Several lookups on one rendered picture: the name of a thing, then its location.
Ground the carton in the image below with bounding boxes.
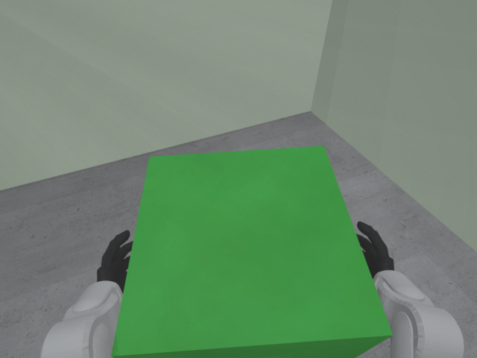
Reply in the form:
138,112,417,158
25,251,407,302
111,145,393,358

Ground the right robot forearm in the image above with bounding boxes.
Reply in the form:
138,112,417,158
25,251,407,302
373,270,464,358

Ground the right robot hand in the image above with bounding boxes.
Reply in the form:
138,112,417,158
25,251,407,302
356,222,394,278

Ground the left robot hand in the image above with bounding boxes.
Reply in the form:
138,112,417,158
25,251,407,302
97,230,133,294

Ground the left robot forearm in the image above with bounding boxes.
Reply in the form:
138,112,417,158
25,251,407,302
40,280,123,358

